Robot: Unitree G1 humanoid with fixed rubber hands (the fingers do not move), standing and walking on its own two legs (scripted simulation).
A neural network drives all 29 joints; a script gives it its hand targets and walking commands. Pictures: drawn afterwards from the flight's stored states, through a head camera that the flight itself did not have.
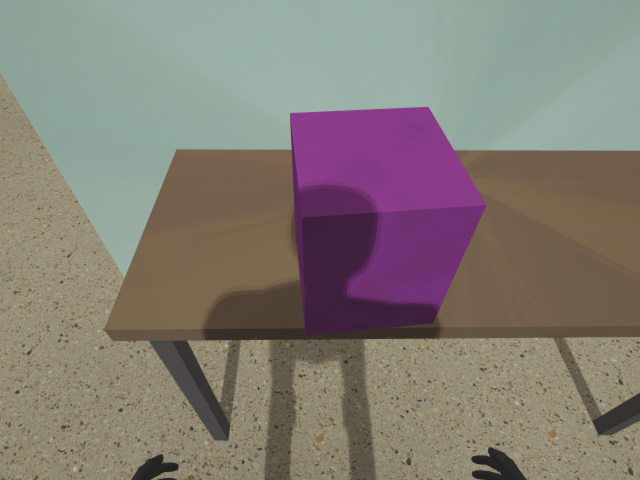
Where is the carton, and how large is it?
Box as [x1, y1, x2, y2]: [290, 107, 485, 335]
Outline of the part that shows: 428,107 290,113 295,229 305,335 431,323 433,321 484,209 485,203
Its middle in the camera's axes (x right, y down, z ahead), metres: +0.07 -0.03 +0.57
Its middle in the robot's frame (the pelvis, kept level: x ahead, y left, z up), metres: +0.46 -0.06 +0.07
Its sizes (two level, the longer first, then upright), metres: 0.210 0.200 0.250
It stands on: a table, 0.70 m high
